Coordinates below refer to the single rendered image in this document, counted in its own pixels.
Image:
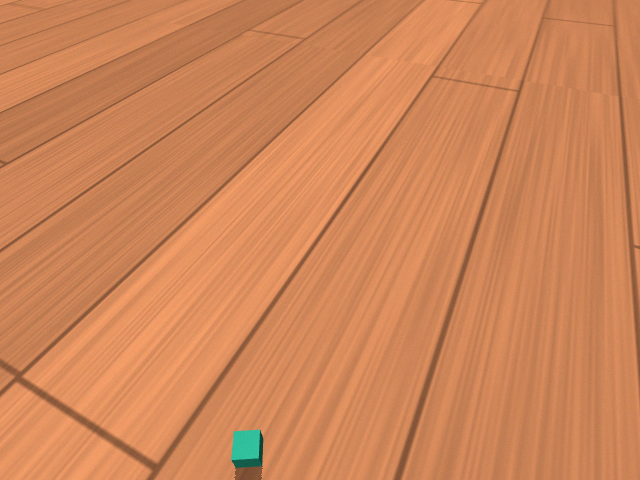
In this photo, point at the cube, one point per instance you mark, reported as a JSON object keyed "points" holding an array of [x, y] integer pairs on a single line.
{"points": [[247, 449]]}

